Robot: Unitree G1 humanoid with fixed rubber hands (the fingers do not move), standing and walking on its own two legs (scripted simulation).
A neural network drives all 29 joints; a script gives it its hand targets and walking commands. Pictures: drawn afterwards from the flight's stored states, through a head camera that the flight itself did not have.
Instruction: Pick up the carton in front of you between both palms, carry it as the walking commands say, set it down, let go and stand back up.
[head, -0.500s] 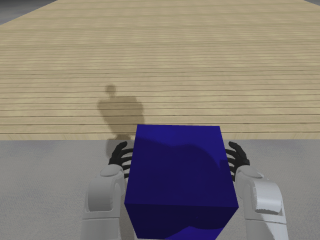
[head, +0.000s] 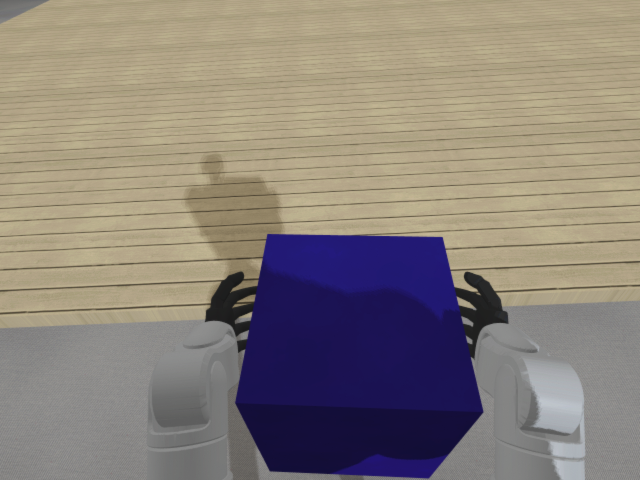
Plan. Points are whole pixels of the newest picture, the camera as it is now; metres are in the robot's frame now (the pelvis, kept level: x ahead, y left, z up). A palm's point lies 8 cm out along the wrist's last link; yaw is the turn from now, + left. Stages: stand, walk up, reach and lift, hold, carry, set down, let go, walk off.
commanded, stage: carry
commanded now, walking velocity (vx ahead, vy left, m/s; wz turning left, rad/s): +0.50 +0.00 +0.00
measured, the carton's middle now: (351, 360) +0.28 -0.01 +0.03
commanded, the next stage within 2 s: none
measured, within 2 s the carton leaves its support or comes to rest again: neither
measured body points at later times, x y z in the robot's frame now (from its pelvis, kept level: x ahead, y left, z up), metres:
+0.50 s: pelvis +0.33 +0.02 +0.00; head +0.34 +0.03 +0.45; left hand +0.63 +0.17 +0.12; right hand +0.62 -0.14 +0.13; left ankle +0.43 +0.10 -0.72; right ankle +0.12 -0.08 -0.67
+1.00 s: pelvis +0.65 -0.01 +0.00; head +0.70 -0.02 +0.45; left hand +1.04 +0.15 +0.15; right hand +1.05 -0.16 +0.14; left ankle +0.48 +0.11 -0.62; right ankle +0.73 -0.07 -0.72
